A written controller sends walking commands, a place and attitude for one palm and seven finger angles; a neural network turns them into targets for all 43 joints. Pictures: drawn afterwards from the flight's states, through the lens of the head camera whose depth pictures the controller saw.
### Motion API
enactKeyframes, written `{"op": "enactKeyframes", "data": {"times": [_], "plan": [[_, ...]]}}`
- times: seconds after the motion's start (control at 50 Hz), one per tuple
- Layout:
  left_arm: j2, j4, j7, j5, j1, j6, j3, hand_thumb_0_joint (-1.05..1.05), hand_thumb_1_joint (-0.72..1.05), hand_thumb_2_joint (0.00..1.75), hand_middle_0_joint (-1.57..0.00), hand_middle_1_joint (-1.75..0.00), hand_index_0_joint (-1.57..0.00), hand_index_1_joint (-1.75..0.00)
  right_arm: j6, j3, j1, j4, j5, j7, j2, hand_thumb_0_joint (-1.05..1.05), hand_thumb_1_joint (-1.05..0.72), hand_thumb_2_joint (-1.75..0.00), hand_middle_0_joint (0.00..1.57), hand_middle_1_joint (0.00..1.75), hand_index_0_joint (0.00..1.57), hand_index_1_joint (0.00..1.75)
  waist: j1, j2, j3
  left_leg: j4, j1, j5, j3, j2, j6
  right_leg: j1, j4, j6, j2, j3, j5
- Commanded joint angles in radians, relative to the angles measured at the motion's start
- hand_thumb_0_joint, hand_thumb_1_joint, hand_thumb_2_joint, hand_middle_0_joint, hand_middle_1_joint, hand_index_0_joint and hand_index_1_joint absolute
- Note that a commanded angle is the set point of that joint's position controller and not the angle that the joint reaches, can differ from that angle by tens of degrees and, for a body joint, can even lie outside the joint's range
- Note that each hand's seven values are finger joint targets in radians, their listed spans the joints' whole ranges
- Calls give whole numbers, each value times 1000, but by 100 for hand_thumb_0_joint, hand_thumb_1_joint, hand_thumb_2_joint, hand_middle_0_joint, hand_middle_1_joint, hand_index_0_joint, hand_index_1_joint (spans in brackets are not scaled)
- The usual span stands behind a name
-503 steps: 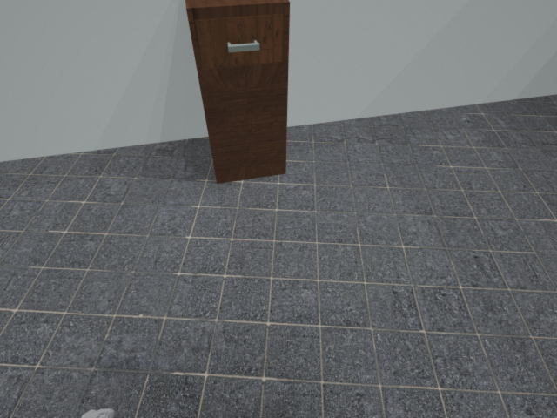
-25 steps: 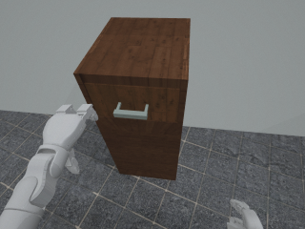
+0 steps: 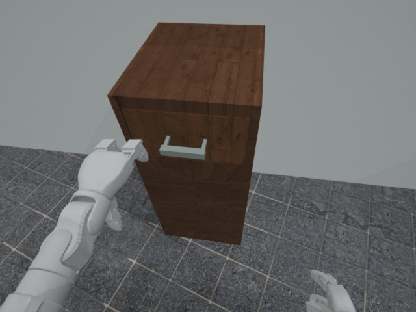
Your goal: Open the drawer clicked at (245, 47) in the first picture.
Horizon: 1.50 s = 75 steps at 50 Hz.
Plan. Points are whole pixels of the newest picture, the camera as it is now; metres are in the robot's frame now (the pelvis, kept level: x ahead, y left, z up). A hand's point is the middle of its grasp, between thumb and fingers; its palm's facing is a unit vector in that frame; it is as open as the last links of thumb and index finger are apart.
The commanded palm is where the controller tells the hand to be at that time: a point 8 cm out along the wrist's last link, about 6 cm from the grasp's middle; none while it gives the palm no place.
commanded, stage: move the hooked fingers above the handle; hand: left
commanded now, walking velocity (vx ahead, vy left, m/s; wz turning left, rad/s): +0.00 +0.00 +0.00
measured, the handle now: (184, 146) +0.53 +0.14 -0.03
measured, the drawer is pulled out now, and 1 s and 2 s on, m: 0.00 0.00 0.00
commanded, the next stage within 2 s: none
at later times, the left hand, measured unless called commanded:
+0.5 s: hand (148, 168) +0.38 +0.18 +0.05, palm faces +0.02 -0.09 -1.00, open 13.8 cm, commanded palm +0.36 +0.19 +0.11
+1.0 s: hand (169, 157) +0.43 +0.15 +0.03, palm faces +0.01 -0.07 -1.00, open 13.8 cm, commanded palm +0.41 +0.15 +0.09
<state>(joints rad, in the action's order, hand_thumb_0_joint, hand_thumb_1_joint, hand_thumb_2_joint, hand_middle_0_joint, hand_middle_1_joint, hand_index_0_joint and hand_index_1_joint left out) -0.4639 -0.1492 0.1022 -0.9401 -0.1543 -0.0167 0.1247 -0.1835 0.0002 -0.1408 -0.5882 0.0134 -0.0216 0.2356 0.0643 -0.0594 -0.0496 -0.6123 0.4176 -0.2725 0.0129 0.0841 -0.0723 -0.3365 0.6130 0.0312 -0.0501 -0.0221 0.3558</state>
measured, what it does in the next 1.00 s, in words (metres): stands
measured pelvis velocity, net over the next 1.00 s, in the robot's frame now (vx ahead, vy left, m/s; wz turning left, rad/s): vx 0.02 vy -0.02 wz -0.02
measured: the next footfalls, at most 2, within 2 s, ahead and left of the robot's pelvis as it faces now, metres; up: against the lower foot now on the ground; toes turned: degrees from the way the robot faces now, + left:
none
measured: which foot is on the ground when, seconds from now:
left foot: down 0.00-1.00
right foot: down 0.00-1.00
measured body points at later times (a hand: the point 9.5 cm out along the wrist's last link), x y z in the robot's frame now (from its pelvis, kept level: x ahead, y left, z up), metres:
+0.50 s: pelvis +0.01 -0.01 -0.01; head +0.05 -0.03 +0.44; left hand +0.38 +0.18 +0.10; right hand +0.14 -0.26 -0.13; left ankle +0.02 +0.07 -0.73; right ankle -0.03 -0.10 -0.73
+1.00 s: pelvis +0.02 -0.02 -0.01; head +0.06 -0.04 +0.44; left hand +0.42 +0.15 +0.09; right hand +0.12 -0.27 -0.14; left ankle +0.02 +0.07 -0.73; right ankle -0.03 -0.10 -0.73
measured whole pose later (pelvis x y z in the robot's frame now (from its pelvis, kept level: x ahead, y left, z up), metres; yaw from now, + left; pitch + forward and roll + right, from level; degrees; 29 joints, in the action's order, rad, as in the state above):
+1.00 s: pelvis +0.02 -0.02 -0.01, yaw -1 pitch +12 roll +0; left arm -0.33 -0.63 0.25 -1.02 -0.50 0.04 0.20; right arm -0.21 0.05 -0.24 -0.63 0.02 -0.02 0.24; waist -0.01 -0.05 -0.14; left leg -0.70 0.57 -0.34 0.00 0.06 -0.05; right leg -0.49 0.70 0.06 -0.08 -0.03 0.41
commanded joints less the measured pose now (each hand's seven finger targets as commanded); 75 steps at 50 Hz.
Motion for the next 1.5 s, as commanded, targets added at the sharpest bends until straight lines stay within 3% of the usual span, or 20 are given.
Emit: {"op": "enactKeyframes", "data": {"times": [0.0,0.04,0.06,0.18,0.26,0.38,0.48,0.58,0.64,0.7,0.84,0.9,0.94,0.96,1.0,1.04,1.16,1.26,1.34,1.48], "plan": [[-188,153,64,-20,-396,-8,-126,0,-50,30,-30,-120,-30,-120,33,48,70,127,-2,-18,117,0,-90,-90,20,30,20,30,-26,11,-260,61,-222,197,36,-49,32,-61,-77,22,2,1,-161],[-188,145,77,-27,-409,-4,-126,0,-50,30,-30,-120,-30,-120,32,48,67,126,-4,-14,117,0,-90,-90,20,30,20,30,-20,1,-296,52,-226,231,40,-47,36,-51,-65,24,2,-1,-187],[-147,131,79,-22,-405,3,-95,0,-50,30,-30,-120,-30,-120,31,53,60,126,-2,-14,113,0,-90,-90,20,30,20,30,-30,1,-284,45,-230,243,38,-49,35,-61,-62,24,0,4,-198],[-166,34,83,-31,-413,42,-111,0,-50,30,-30,-120,-30,-120,16,55,39,123,1,-12,127,0,-90,-90,20,30,20,30,-24,62,-302,37,-179,267,24,-46,29,-26,-54,22,2,-8,-257],[-135,58,80,-28,-424,35,-83,0,-50,30,-30,-120,-30,-120,13,64,25,133,1,-11,127,0,-90,-90,20,30,20,30,-31,29,-322,21,-190,308,24,-47,28,-28,-40,23,1,-10,-289],[-135,-4,108,-42,-483,25,-89,0,-50,30,-30,-120,-30,-120,12,71,-3,108,4,-14,128,0,-90,-90,20,30,20,30,-47,67,-322,1,-169,311,17,-45,26,-58,-29,19,-2,-10,-304],[-94,-38,146,-58,-556,38,-52,0,-50,30,-30,-120,-30,-120,13,81,-23,96,4,-10,125,0,-90,-90,20,30,20,30,-54,27,-364,-17,-197,338,19,-48,30,-90,-13,24,-5,-5,-304],[-76,-115,153,-66,-596,72,-34,0,-50,30,-30,-120,-30,-120,2,80,-34,90,6,-9,129,0,-90,-90,20,30,20,30,-59,63,-385,-26,-167,342,9,-44,26,-67,-6,21,-4,-11,-348],[-75,-192,142,-66,-623,90,-33,0,-50,30,-30,-120,-30,-120,-6,77,-41,88,11,-12,132,0,-90,-90,20,30,20,30,-70,94,-343,-24,-128,312,0,-41,21,-68,-15,18,-3,-11,-349],[-43,-196,139,-72,-677,77,3,0,-50,30,-30,-120,-30,-120,-7,79,-48,92,8,-17,126,0,-90,-90,20,30,20,30,-80,75,-360,-33,-133,318,-5,-38,17,-65,-12,19,1,-18,-376],[-65,-249,170,-85,-699,40,-40,0,-50,30,-30,-120,-30,-120,-4,86,-78,75,1,-11,121,0,-90,-90,20,30,20,30,-71,73,-412,-59,-112,371,-10,-35,20,-54,16,17,1,-25,-453],[-41,-281,188,-87,-718,51,-26,0,-50,30,-30,-120,-30,-120,-4,92,-93,70,1,-7,122,0,-90,-90,20,30,20,30,-82,82,-400,-65,-100,367,-13,-36,20,-67,18,17,-1,-22,-453],[-40,-273,198,-95,-758,53,-19,0,-50,30,-30,-120,-30,-120,-6,95,-91,65,0,-4,121,0,-90,-90,20,30,20,30,-87,55,-443,-74,-117,381,-12,-34,20,-71,24,16,0,-28,-465],[1,-292,200,-89,-757,59,12,0,-50,30,-30,-120,-30,-120,-4,99,-103,63,-1,-3,119,0,-90,-90,20,30,20,30,-99,63,-427,-79,-116,376,-15,-35,18,-78,21,15,-1,-22,-465],[4,-337,204,-90,-812,65,20,0,-50,30,-30,-120,-30,-120,-7,99,-108,50,1,-5,122,0,-90,-90,20,30,20,30,-118,86,-398,-79,-95,332,-16,-36,17,-102,15,11,0,-23,-435],[-17,-355,208,-93,-843,58,2,0,-50,30,-30,-120,-30,-120,-5,100,-113,45,1,-7,122,0,-90,-90,20,30,20,30,-111,76,-429,-77,-91,324,-14,-34,17,-97,18,12,0,-27,-427],[24,-459,241,-103,-943,54,28,0,-50,30,-30,-120,-30,-120,2,104,-148,25,-3,-6,120,0,-90,-90,20,30,20,30,-138,56,-407,-93,-72,282,-13,-38,18,-167,26,17,-5,-16,-357],[41,-556,276,-112,-1016,84,29,0,-50,30,-30,-120,-30,-120,8,107,-185,12,-7,0,123,0,-90,-90,20,30,20,30,-151,54,-446,-108,-53,278,-12,-43,19,-192,45,18,-11,-6,-331],[-26,-613,280,-113,-960,112,-33,0,-50,30,-30,-120,-30,-120,3,100,-188,26,-7,0,129,0,-90,-90,20,30,20,30,-120,99,-488,-101,-9,290,-23,-36,15,-110,44,12,-9,-18,-393],[-52,-595,253,-113,-969,107,-31,0,-50,30,-30,-120,-30,-120,4,98,-196,32,2,-15,133,0,-90,-90,20,30,20,30,-134,104,-435,-73,14,241,-37,-38,8,-87,6,5,-2,-33,-382]]}}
